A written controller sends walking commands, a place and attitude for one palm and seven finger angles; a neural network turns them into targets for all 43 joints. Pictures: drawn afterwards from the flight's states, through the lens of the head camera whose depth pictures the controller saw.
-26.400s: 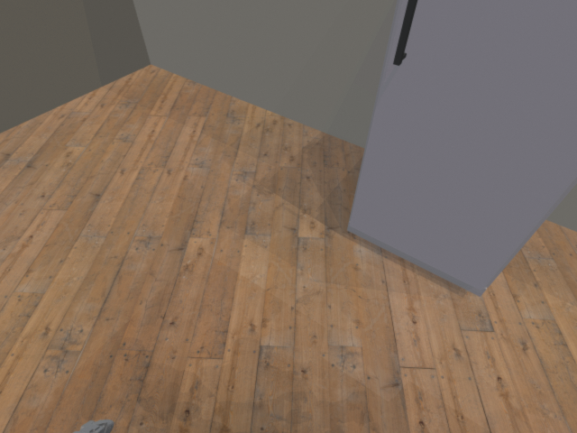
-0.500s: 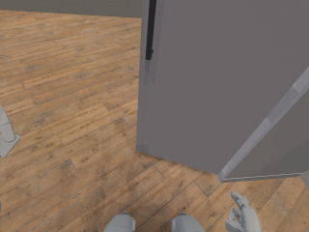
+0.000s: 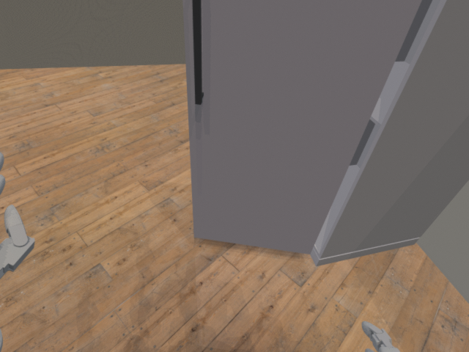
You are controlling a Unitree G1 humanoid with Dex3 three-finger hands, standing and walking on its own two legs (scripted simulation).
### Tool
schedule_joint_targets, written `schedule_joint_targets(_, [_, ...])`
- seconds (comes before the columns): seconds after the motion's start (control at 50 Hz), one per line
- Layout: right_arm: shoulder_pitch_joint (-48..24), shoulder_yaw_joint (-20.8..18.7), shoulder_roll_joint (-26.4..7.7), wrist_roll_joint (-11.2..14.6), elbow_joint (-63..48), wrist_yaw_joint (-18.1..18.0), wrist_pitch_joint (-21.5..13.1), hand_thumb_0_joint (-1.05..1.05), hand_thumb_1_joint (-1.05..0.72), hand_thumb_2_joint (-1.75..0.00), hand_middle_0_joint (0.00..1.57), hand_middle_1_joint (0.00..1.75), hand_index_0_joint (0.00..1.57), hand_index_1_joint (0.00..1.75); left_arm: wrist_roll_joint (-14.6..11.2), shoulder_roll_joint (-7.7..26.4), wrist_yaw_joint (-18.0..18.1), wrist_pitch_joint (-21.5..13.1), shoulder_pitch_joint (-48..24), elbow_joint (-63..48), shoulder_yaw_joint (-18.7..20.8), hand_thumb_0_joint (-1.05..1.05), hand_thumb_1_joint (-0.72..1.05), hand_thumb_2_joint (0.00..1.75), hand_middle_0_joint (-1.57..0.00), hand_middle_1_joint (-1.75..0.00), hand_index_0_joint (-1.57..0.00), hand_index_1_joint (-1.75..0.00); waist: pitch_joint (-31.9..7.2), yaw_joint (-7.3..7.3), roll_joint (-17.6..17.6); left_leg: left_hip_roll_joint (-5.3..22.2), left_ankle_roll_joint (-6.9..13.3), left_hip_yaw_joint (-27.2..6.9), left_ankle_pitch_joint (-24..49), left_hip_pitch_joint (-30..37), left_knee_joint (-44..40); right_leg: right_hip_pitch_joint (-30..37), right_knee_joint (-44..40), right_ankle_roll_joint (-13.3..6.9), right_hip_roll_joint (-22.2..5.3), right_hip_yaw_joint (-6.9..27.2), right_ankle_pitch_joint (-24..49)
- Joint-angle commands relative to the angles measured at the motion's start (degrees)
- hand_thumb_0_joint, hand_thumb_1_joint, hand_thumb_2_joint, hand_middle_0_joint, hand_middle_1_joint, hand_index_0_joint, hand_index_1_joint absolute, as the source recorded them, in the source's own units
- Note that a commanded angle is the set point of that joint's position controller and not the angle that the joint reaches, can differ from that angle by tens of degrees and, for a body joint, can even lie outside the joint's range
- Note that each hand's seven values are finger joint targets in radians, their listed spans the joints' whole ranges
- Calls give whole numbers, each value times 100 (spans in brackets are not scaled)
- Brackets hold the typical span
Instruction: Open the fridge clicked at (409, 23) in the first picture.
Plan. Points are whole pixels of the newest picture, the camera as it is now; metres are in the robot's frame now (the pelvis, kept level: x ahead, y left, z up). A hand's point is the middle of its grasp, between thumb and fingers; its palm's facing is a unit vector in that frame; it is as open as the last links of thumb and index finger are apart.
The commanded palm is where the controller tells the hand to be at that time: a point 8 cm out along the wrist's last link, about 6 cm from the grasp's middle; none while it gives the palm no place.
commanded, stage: stop stepping back and stand still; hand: left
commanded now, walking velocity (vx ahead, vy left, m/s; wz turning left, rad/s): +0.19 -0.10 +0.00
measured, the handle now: (199, 34) +0.79 +0.13 +0.26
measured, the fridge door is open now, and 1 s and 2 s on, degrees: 68 68 68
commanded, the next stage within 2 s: let the arm hang, fingers relaxed in 0.44 s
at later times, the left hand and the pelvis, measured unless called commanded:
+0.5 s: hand (29, 262) +0.17 +0.25 +0.17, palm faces +0.43 -0.79 -0.45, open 7.4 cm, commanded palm +0.11 +0.30 +0.18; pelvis -0.03 +0.00 -0.01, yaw -1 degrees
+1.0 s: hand out of the picture -0.04 +0.20 -0.17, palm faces +0.03 -0.98 -0.21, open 7.1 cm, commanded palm none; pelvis -0.01 +0.01 +0.01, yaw +3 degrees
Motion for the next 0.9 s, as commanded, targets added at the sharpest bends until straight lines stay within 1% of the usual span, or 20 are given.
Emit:
schedule_joint_targets(0.0, [-982, -230, -729, -28, -1114, 43, -263, 0, -90, -90, 20, 30, 20, 30, 63, 1157, 74, -449, -157, -1718, 551, 0, 90, 90, -20, -30, -20, -30, 143, 237, 1386, 709, 74, -834, -3498, -1972, -1329, 1918, -1436, -186, 166, -399, -262])
schedule_joint_targets(0.02, [-923, -280, -670, -51, -1163, 46, -199, 0, -90, -90, 20, 30, 20, 30, 110, 1258, 87, -446, -88, -1751, 657, 0, 90, 90, -20, -30, -20, -30, 182, 266, 473, 194, -46, -402, -3086, -2229, 287, 1827, -2392, -561, -390, 691, -834])
schedule_joint_targets(0.04, [-868, -313, -558, -40, -1173, 87, -160, 0, -90, -90, 20, 30, 20, 30, 76, 1501, 83, -462, -169, -1811, 876, 0, 90, 90, -20, -30, -20, -30, 203, 276, -1178, -281, -207, -5, -1969, -2524, 2413, 1325, -3646, -1231, -1837, 3205, -1944])
schedule_joint_targets(0.06, [-757, -322, -686, -54, -1066, 74, -218, 0, -90, -90, 20, 30, 20, 30, -33, 1726, 91, -630, -740, -2267, 1093, 0, 90, 90, -20, -30, -20, -30, 200, 108, -937, -83, -315, -298, -1290, -2225, 3422, 679, -3798, -1351, -2172, 3349, -641])
schedule_joint_targets(0.12, [-515, -282, -520, -24, -819, 86, -205, 0, -90, -90, 20, 30, 20, 30, -50, 1149, 90, -542, -372, -1312, 780, 0, 90, 90, -20, -30, -20, -30, 276, 30, -336, 221, -235, -362, -1288, -1365, 2786, -248, -3661, -971, -1772, 2261, -1698])
schedule_joint_targets(0.22, [-654, -189, -569, -18, -834, -107, -337, 0, -90, -90, 20, 30, 20, 30, -24, 1001, 109, -606, -828, -1185, 475, 0, 90, 90, -20, -30, -20, -30, 142, 8, 19, 16, -14, 158, -1355, 741, -81, -661, -2435, -532, -1112, 960, -1094])
schedule_joint_targets(0.26, [-762, -205, -799, -1, -966, -106, -390, 0, -90, -90, 20, 30, 20, 30, -33, 943, 93, -667, -844, -1427, 462, 0, 90, 90, -20, -30, -20, -30, 274, 42, 1642, 1321, 588, -2097, -2348, 888, -1564, -1206, -415, 23, -121, 106, -279])
schedule_joint_targets(0.28, [-921, -228, -755, 8, -1156, -102, -339, 0, -90, -90, 20, 30, 20, 30, 20, 1008, 101, -674, -964, -1537, 491, 0, 90, 90, -20, -30, -20, -30, 224, 108, 1681, 1729, 725, -2672, -2236, 732, -1999, -1228, 508, 195, 26, -156, -177])
schedule_joint_targets(0.32, [-938, -196, -623, -22, -944, 46, -362, 0, -90, -90, 20, 30, 20, 30, 38, 1160, -5, -648, -594, -1642, 622, 0, 90, 90, -20, -30, -20, -30, 405, 112, 1646, 1661, 766, -2511, -3206, -399, -2270, -661, 839, 129, -240, 267, 12])
schedule_joint_targets(0.4, [-964, -136, -560, 1, -1052, 149, -341, 0, -90, -90, 20, 30, 20, 30, 24, 1270, 60, -553, -31, -2022, 751, 0, 90, 90, -20, -30, -20, -30, 222, 208, 1188, 893, 196, -891, -2846, -1370, -1228, 1355, -1576, 10, -65, -190, 229])
schedule_joint_targets(0.42, [-895, -185, -545, -5, -1098, 151, -303, 0, -90, -90, 20, 30, 20, 30, 26, 1301, 72, -529, 13, -1978, 807, 0, 90, 90, -20, -30, -20, -30, 237, 183, 474, 441, 31, -463, -2639, -1461, -248, 1247, -2265, -235, -379, 460, -113])
schedule_joint_targets(0.46, [-840, -165, -404, -8, -1043, 168, -306, 0, -90, -90, 20, 30, 20, 30, -86, 1463, 130, -489, -262, -1965, 959, 0, 90, 90, -20, -30, -20, -30, 130, 205, -1122, -153, -211, -43, -1500, -1640, 2141, 858, -3533, -988, -1943, 3091, -443])
schedule_joint_targets(0.5, [-654, -165, -406, 9, -840, 200, -333, 0, -90, -90, 20, 30, 20, 30, -152, 1257, 142, -522, -216, -1717, 879, 0, 90, 90, -20, -30, -20, -30, -60, 100, -272, 52, -240, -359, -1430, -1132, 2054, 680, -3212, -1034, -1874, 2519, 670])
schedule_joint_targets(0.52, [-663, -546, -1140, -73, 364, 753, -363, 0, -90, -90, 20, 30, 20, 30, 526, -44, -590, 421, -658, 2853, -1412, 0, 90, 90, -20, -30, -20, -30, 181, -264, 82, 539, -204, -99, -1550, -1563, 2247, 327, -1856, -775, -2215, 627, 3944])
schedule_joint_targets(0.58, [100, -336, -599, 31, 74, 673, 501, 0, -90, -90, 20, 30, 20, 30, 340, -327, -835, 910, -1000, 3415, -1759, 0, 90, 90, -20, -30, -20, -30, -13, -280, -820, 181, -165, -64, -361, -97, 800, -362, -1446, -348, -1234, 96, 2387])
schedule_joint_targets(0.64, [-443, -392, -1351, -196, -70, 599, 675, 0, -90, -90, 20, 30, 20, 30, 316, -313, -897, 985, -1118, 4350, -1945, 0, 90, 90, -20, -30, -20, -30, 492, 30, 260, 1551, 766, -2081, -1726, -1147, -1038, -608, -346, 141, -312, 107, -216])
schedule_joint_targets(0.7, [-748, -221, -1022, -217, 250, 571, 705, 0, -90, -90, 20, 30, 20, 30, 363, -46, -906, 911, -1272, 5494, -1941, 0, 90, 90, -20, -30, -20, -30, 265, 269, 26, 660, 201, -986, -781, -1419, -622, 713, -1545, 109, -591, 469, 1098])
schedule_joint_targets(0.74, [-505, -165, -648, -130, 601, 524, 800, 0, -90, -90, 20, 30, 20, 30, 334, 105, -870, 833, -1390, 6222, -2049, 0, 90, 90, -20, -30, -20, -30, 102, 20, -741, 40, -105, -207, -650, -401, 225, 243, -2688, -176, -1279, 1369, 1496])
schedule_joint_targets(0.84, [-96, -156, -346, -121, 1408, 444, 822, 0, -90, -90, 20, 30, 20, 30, 288, -217, -827, 761, -1499, 7317, -2092, 0, 90, 90, -20, -30, -20, -30, 147, -94, 903, 275, -74, -316, -367, 544, -475, 195, -3128, -104, -992, 1043, 1235])
schedule_joint_targets(0.88, [-53, -164, -399, -85, 1595, 428, 797, 0, -90, -90, 20, 30, 20, 30, 266, -194, -837, 752, -1315, 7655, -2128, 0, 90, 90, -20, -30, -20, -30, 46, -2, 768, 367, -57, -380, -232, 514, -663, 580, -3197, -31, -868, 933, 1506])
